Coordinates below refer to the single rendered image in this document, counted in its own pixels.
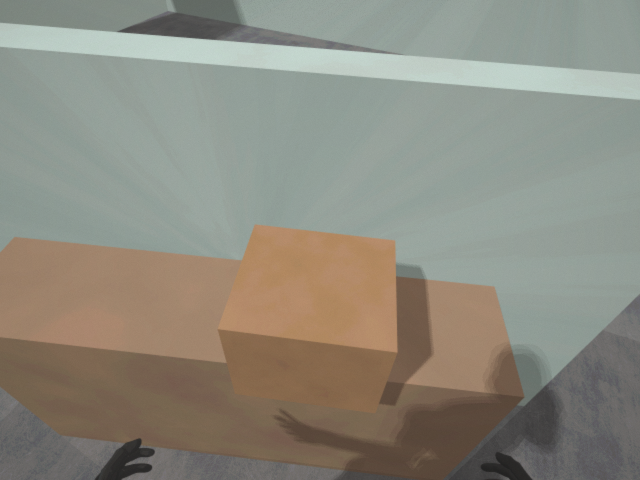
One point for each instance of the carton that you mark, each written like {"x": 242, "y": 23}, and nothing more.
{"x": 312, "y": 318}

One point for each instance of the left robot hand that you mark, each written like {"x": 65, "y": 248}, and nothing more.
{"x": 115, "y": 469}

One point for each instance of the right robot hand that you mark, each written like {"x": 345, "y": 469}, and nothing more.
{"x": 508, "y": 467}

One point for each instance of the pedestal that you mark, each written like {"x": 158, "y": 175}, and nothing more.
{"x": 118, "y": 344}

